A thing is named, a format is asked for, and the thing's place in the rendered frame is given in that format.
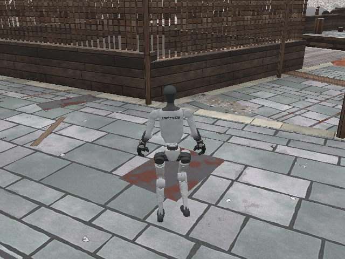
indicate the robot left forearm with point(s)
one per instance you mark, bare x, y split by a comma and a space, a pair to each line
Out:
143, 141

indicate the right robot shin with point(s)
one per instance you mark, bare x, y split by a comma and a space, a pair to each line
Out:
184, 191

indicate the robot head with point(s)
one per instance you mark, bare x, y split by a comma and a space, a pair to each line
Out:
170, 95

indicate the left robot upper arm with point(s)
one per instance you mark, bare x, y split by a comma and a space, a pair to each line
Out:
150, 123

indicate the robot right forearm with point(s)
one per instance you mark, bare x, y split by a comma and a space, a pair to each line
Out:
198, 139

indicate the robot left hand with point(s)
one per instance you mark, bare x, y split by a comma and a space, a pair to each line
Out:
142, 149

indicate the right robot upper arm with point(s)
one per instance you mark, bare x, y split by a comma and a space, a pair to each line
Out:
191, 121

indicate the robot right hand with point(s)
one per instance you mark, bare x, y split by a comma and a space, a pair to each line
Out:
202, 148

